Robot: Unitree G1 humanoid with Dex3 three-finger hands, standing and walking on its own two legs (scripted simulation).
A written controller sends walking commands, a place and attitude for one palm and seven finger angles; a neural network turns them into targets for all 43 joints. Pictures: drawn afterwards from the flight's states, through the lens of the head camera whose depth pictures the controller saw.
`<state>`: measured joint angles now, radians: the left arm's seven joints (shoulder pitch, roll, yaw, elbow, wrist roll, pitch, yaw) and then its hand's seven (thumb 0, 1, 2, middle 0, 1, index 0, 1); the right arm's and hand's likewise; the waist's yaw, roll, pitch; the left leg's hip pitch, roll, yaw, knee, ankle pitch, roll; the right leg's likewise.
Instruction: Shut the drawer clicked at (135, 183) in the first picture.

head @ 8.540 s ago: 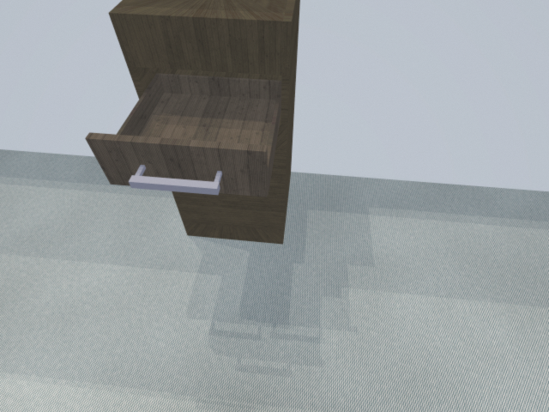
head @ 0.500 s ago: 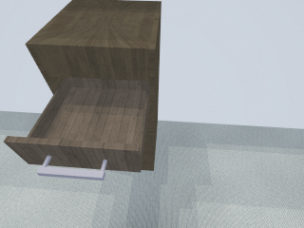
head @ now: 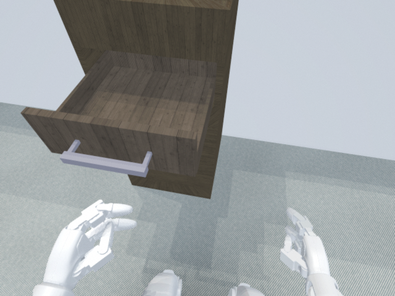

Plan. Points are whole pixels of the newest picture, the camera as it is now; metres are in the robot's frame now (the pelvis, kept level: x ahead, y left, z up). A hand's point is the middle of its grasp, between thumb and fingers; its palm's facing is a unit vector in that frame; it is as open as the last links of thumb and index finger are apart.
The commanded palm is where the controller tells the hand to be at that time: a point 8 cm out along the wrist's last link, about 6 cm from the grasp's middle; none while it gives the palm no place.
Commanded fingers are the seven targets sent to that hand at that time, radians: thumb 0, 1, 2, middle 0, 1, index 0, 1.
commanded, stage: raise the hand and make a fist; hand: left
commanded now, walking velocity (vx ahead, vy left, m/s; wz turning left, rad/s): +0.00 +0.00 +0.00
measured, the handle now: (108, 156) +0.38 +0.25 +0.04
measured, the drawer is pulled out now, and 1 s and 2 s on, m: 0.27 0.27 0.27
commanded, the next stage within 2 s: bring the fist close to the handle in 1.30 s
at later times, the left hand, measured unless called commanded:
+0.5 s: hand (79, 240) +0.18 +0.21 +0.09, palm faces -0.04 -1.00 -0.08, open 3.1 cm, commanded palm +0.15 +0.27 +0.11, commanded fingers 0.00 0.90 0.90 -1.32 -1.51 -1.32 -1.51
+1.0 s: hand (54, 237) +0.17 +0.23 +0.13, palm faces -0.03 -1.00 -0.09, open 3.2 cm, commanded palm +0.13 +0.28 +0.14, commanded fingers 0.00 0.90 0.90 -1.40 -1.60 -1.40 -1.60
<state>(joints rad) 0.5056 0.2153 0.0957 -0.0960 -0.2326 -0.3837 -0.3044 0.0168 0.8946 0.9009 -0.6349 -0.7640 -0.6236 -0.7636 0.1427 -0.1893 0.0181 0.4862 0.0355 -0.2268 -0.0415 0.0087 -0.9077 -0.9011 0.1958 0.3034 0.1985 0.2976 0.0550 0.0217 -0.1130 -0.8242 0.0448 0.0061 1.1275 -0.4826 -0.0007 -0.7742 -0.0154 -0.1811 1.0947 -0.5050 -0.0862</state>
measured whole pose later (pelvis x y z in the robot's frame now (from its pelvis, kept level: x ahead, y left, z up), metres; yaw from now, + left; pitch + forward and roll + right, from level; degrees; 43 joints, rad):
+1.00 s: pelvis +0.03 +0.04 +0.04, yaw +0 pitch +5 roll -2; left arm 0.69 0.26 0.19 -0.33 -0.28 -0.25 -0.32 0.02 0.89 0.90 -1.40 -1.59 -1.39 -1.60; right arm 0.22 -0.21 0.04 0.55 0.06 -0.30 -0.04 0.01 -0.90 -0.90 0.20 0.30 0.20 0.30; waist 0.04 0.04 -0.09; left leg -0.55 0.01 0.04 0.89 -0.43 0.05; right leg -0.49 -0.02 -0.14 0.82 -0.41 -0.02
